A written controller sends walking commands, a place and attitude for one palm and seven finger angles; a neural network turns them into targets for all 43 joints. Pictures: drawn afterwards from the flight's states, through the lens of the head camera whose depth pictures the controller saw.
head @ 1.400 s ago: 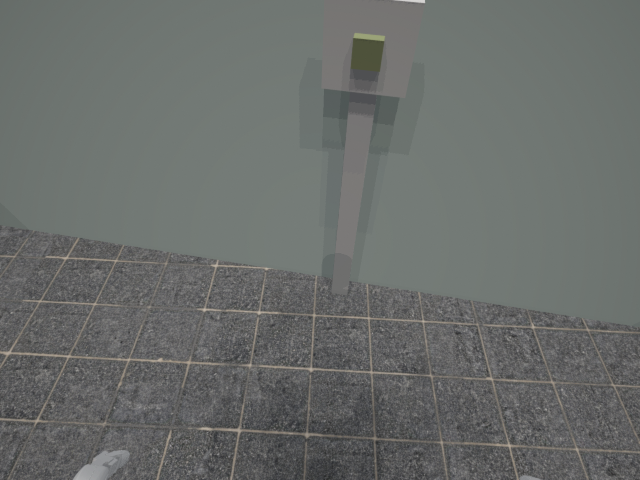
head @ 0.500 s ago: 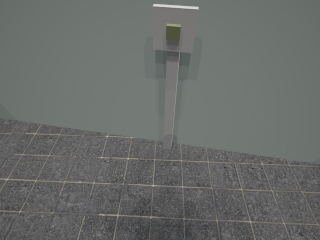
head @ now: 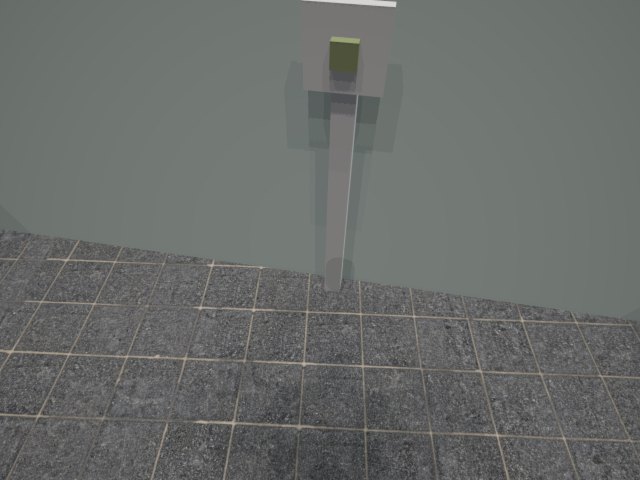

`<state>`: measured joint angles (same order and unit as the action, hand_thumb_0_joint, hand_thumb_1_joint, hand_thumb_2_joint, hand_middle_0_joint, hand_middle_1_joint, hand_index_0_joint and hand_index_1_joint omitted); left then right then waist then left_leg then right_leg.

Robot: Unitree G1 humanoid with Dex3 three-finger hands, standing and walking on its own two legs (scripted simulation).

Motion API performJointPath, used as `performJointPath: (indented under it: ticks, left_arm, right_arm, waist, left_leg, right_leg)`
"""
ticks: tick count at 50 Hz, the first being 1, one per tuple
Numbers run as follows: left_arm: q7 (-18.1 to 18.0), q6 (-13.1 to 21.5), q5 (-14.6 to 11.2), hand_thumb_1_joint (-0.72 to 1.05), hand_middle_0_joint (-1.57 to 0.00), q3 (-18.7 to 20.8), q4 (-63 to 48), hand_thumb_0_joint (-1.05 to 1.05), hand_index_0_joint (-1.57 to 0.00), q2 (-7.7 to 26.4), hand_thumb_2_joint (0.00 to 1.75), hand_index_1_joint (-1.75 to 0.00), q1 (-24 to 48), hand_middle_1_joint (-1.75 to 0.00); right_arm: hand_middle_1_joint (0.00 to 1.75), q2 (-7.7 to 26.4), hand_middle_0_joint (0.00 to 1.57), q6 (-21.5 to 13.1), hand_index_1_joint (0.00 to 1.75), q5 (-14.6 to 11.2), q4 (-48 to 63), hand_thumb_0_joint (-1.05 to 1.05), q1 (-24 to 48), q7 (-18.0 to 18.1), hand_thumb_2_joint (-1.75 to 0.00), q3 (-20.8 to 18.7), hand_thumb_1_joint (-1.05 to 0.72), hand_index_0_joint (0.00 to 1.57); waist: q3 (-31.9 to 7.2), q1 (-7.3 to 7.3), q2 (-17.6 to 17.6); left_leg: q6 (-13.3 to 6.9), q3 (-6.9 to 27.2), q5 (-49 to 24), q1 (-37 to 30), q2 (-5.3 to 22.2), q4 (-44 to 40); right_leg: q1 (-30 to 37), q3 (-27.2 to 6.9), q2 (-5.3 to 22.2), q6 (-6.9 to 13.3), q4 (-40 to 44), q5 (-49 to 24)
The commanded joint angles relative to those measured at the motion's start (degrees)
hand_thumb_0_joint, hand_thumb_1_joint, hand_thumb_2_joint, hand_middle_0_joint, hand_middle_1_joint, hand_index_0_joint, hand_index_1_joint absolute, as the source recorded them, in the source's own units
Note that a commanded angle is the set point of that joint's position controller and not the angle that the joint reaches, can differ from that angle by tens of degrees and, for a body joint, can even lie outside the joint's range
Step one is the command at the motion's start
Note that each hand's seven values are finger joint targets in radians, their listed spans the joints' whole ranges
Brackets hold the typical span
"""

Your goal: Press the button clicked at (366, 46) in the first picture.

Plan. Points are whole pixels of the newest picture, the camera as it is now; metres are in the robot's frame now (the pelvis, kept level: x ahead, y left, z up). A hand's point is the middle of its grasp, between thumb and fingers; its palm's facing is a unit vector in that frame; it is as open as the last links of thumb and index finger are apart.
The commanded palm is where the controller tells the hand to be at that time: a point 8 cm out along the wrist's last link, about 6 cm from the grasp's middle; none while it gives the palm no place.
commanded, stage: look at it before walking up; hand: left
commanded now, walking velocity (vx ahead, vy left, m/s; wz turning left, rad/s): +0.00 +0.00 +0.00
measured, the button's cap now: (344, 54) +0.86 +0.01 +0.14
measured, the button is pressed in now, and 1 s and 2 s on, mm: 0 0 0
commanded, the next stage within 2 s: take the last steps up to it in 0.34 s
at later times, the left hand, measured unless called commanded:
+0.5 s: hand out of the picture +0.09 +0.25 -0.15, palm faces -0.03 -0.94 -0.34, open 7.4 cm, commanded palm none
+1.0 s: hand out of the picture +0.06 +0.10 -0.17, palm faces -0.04 -0.98 -0.18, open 7.4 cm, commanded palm none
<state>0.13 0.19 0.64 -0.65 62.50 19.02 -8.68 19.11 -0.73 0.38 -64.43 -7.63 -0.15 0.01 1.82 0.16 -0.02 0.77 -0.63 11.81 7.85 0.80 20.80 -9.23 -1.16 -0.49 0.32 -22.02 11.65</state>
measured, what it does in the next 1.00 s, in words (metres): walks ahead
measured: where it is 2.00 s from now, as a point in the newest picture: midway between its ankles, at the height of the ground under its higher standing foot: (362, 456)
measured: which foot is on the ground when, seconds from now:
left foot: down 0.00-0.80, up 0.82-1.00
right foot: down 0.00-1.00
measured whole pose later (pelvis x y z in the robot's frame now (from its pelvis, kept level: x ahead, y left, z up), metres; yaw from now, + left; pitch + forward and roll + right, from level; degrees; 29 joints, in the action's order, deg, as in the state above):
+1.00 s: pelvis +0.11 -0.07 -0.01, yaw -6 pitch +0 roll +0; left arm -0.4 2.8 1.2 1.0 63.5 7.8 -23.8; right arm 11.5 0.2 1.4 -64.2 -15.1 -0.5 -3.2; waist 1.9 1.3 -0.8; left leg 1.0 -4.4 18.4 28.0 6.0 64.3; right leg -8.0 4.9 -3.5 5.0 -24.3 16.5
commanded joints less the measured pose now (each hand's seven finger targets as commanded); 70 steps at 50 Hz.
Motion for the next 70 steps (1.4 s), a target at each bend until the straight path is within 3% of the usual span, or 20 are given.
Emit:
performJointPath:
  ticks: [1,23,26,31,34,37,39,40,41,42,45,51,60,62,64,65,66,67,68,70]
  left_arm:
    - [-0.8,1.5,0.0,0.9,-0.2,2.7,-3.5,0.0,-0.2,11.9,0.9,-0.3,2.4,-0.3]
    - [-0.9,1.7,0.0,0.9,-0.2,2.8,-3.7,0.0,-0.2,12.3,0.9,-0.3,2.8,-0.3]
    - [-0.9,0.0,0.0,0.9,-0.2,1.2,-1.5,0.0,-0.2,4.6,0.9,-0.3,-2.2,-0.3]
    - [1.0,-0.7,0.8,0.9,-0.2,2.4,-4.0,0.0,-0.2,3.5,0.9,-0.3,-3.4,-0.3]
    - [1.8,-0.6,0.9,0.9,-0.2,3.5,-7.3,0.0,-0.2,2.2,0.9,-0.3,-0.1,-0.3]
    - [2.4,0.2,0.6,0.9,-0.2,4.1,-6.5,0.0,-0.2,-0.6,0.9,-0.3,-5.6,-0.3]
    - [2.1,0.9,0.9,0.9,-0.2,4.6,-1.9,0.0,-0.2,-0.2,0.9,-0.3,-17.8,-0.3]
    - [1.0,1.8,1.2,0.9,-0.2,5.8,0.0,0.0,-0.2,5.6,0.9,-0.3,-23.5,-0.3]
    - [0.1,2.0,0.4,0.9,-0.2,5.9,0.6,0.0,-0.2,7.3,0.9,-0.3,-26.8,-0.3]
    - [-0.5,2.2,0.1,0.9,-0.2,5.7,0.2,0.0,-0.2,6.2,0.9,-0.3,-24.7,-0.3]
    - [-1.1,3.0,0.4,0.9,-0.2,4.3,-1.4,0.0,-0.2,-0.1,0.9,-0.3,-17.0,-0.3]
    - [-1.6,4.7,0.6,0.9,-0.2,3.2,1.1,0.0,-0.2,-4.2,0.9,-0.3,-20.8,-0.3]
    - [-2.6,4.6,1.2,0.9,-0.2,3.1,4.6,0.0,-0.2,-6.2,0.9,-0.3,-25.7,-0.3]
    - [-2.6,4.7,1.1,0.9,-0.2,3.3,4.3,0.0,-0.2,-5.5,0.9,-0.3,-24.4,-0.3]
    - [-2.6,4.8,0.6,0.9,-0.2,3.5,4.0,0.0,-0.2,-4.7,0.9,-0.3,-23.1,-0.3]
    - [-2.4,4.8,0.4,0.9,-0.2,3.5,3.7,0.0,-0.2,-5.2,0.9,-0.3,-22.6,-0.3]
    - [-2.1,4.7,-0.6,0.9,-0.2,3.5,2.5,0.0,-0.2,-7.7,0.9,-0.3,-24.8,-0.3]
    - [-1.8,4.9,-0.8,0.9,-0.2,3.0,0.7,0.0,-0.2,-8.3,0.9,-0.3,-24.1,-0.3]
    - [-2.2,4.2,-0.2,0.9,-0.2,3.4,0.6,0.0,-0.2,-6.4,0.9,-0.3,-20.8,-0.3]
    - [-1.2,3.3,0.6,0.9,-0.2,3.5,-0.4,0.0,-0.2,-8.5,0.9,-0.3,-15.9,-0.3]
  right_arm:
    - [0.3,11.6,0.2,-1.2,0.3,0.2,3.5,0.0,2.9,0.9,-0.9,-1.9,-0.9,0.2]
    - [0.3,12.0,0.2,-1.3,0.3,0.1,3.9,0.0,4.2,1.1,-0.9,-1.9,-0.9,0.2]
    - [0.3,4.6,0.2,0.0,0.3,0.7,2.1,0.0,-0.4,0.8,-0.9,-0.4,-0.9,0.2]
    - [0.3,9.2,0.2,0.4,0.3,1.1,3.0,0.0,-3.9,1.0,-0.9,-3.0,-0.9,0.2]
    - [0.3,9.5,0.2,-0.8,0.3,1.3,3.2,0.0,-8.3,1.7,-0.9,-4.3,-0.9,0.2]
    - [0.3,7.7,0.2,-1.4,0.3,1.5,3.9,0.0,-5.4,1.9,-0.9,-4.4,-0.9,0.2]
    - [0.3,4.8,0.2,-1.2,0.3,1.2,4.4,0.0,-3.5,1.5,-0.9,-4.1,-0.9,0.2]
    - [0.3,0.0,0.2,-1.2,0.3,0.5,5.9,0.0,-4.0,1.1,-0.9,-3.1,-0.9,0.2]
    - [0.3,-1.4,0.2,-1.5,0.3,0.5,8.3,0.0,-0.8,0.6,-0.9,-2.6,-0.9,0.2]
    - [0.3,-0.4,0.2,-1.5,0.3,0.6,7.9,0.0,-0.7,0.5,-0.9,-3.2,-0.9,0.2]
    - [0.3,-2.5,0.2,-1.3,0.3,1.1,5.8,0.0,-2.0,-0.1,-0.9,-3.6,-0.9,0.2]
    - [0.3,-6.2,0.2,-0.6,0.3,1.2,4.8,0.0,-4.5,-0.4,-0.9,-3.7,-0.9,0.2]
    - [0.3,-8.8,0.2,-2.0,0.3,0.7,8.6,0.0,5.7,-0.7,-0.9,-3.3,-0.9,0.2]
    - [0.3,-9.0,0.2,-2.3,0.3,0.5,8.0,0.0,3.0,-0.4,-0.9,-3.2,-0.9,0.2]
    - [0.3,-7.9,0.2,-2.8,0.3,0.8,4.6,0.0,-7.6,0.7,-0.9,-3.6,-0.9,0.2]
    - [0.3,-5.2,0.2,-2.9,0.3,1.1,2.3,0.0,-16.0,1.1,-0.9,-4.3,-0.9,0.2]
    - [0.3,0.5,0.2,-3.2,0.3,1.9,1.3,0.0,-22.8,1.8,-0.9,-5.5,-0.9,0.2]
    - [0.3,2.7,0.2,-2.7,0.3,1.1,0.8,0.0,-24.9,1.9,-0.9,-5.5,-0.9,0.2]
    - [0.3,0.8,0.2,-2.3,0.3,0.4,1.3,0.0,-19.8,2.0,-0.9,-5.0,-0.9,0.2]
    - [0.3,-5.2,0.2,-3.1,0.3,0.4,3.2,0.0,-12.5,2.3,-0.9,-3.4,-0.9,0.2]
  waist:
    - [-3.9,-0.15,-0.2]
    - [-4.3,-0.09,0.3]
    - [-3.9,-0.26,-0.1]
    - [4.7,-1.56,-7.4]
    - [6.5,-3.24,-8.9]
    - [3.9,0.17,-8.4]
    - [-0.2,5.3,-1.8]
    - [-1.7,6.97,16.2]
    - [-0.8,8.09,19.7]
    - [1.2,6.77,15.1]
    - [5.4,2.01,2.2]
    - [2.4,-0.02,2.7]
    - [5.3,2.61,5.0]
    - [4.7,0.78,5.3]
    - [-0.1,-3.92,4.5]
    - [-4.4,-7.14,2.6]
    - [-12.2,-8.23,-9.5]
    - [-14.5,-6.57,-13.4]
    - [-9.0,-5.06,-5.4]
    - [3.8,-1.93,-0.2]
  left_leg:
    - [-2.1,5.2,-6.3,-0.9,6.1,-3.0]
    - [-1.9,4.7,-11.0,-3.3,6.4,-3.3]
    - [-1.0,3.3,1.1,-3.6,6.6,-2.2]
    - [-6.5,13.1,23.4,-1.7,15.1,-9.0]
    - [-11.4,15.9,8.9,-6.1,21.6,-9.4]
    - [-8.2,7.0,-0.4,-0.8,19.2,-3.8]
    - [-3.3,-2.2,6.4,10.4,10.9,11.8]
    - [-0.3,-8.4,17.4,23.3,3.9,28.4]
    - [-0.6,-5.3,24.5,29.1,1.8,39.3]
    - [-1.5,-1.3,20.2,30.1,4.0,44.0]
    - [-0.8,-0.6,9.7,28.2,7.3,47.3]
    - [0.9,-2.7,1.6,30.0,6.7,42.1]
    - [-1.1,-6.0,3.1,29.2,4.9,24.5]
    - [-2.5,-8.2,3.4,21.6,2.1,19.6]
    - [-4.0,-9.8,-2.3,7.3,-1.2,12.6]
    - [-5.6,-5.4,-7.8,-5.8,2.0,10.3]
    - [-12.0,14.2,-18.3,-19.9,17.2,8.1]
    - [-17.9,28.8,-27.4,-21.5,28.1,-0.2]
    - [-18.2,25.3,-17.8,-12.8,27.4,-3.4]
    - [-14.5,18.2,-11.2,2.5,22.8,-7.4]
  right_leg:
    - [0.4,-6.2,7.2,1.6,3.6,-7.3]
    - [1.8,-5.8,7.3,1.5,3.6,-13.5]
    - [-0.6,-5.3,5.6,0.6,2.3,1.0]
    - [-15.0,0.5,-0.5,0.5,-11.7,12.5]
    - [-23.9,0.1,3.3,0.2,-22.7,16.6]
    - [-13.3,2.3,4.4,0.4,-15.3,13.4]
    - [6.1,4.9,1.7,0.6,-4.1,2.6]
    - [14.0,-12.6,12.8,4.3,4.4,10.4]
    - [12.4,-28.5,20.9,8.8,11.4,10.9]
    - [9.8,-27.3,21.0,11.2,11.7,12.5]
    - [0.5,-19.7,17.5,11.6,12.1,10.3]
    - [5.5,-8.5,12.8,10.2,10.7,-11.9]
    - [12.2,-5.9,12.7,9.9,7.0,-32.1]
    - [10.7,-3.7,11.6,9.0,2.8,-42.9]
    - [8.3,-0.4,8.9,6.7,-9.2,-51.0]
    - [0.5,0.4,7.4,5.3,-20.2,-41.8]
    - [-13.3,4.8,0.6,2.3,-37.6,-14.6]
    - [-20.5,2.9,-3.1,2.0,-53.1,19.9]
    - [-21.3,-0.4,0.4,2.7,-56.9,19.0]
    - [-23.4,-0.5,4.7,1.3,-55.0,10.9]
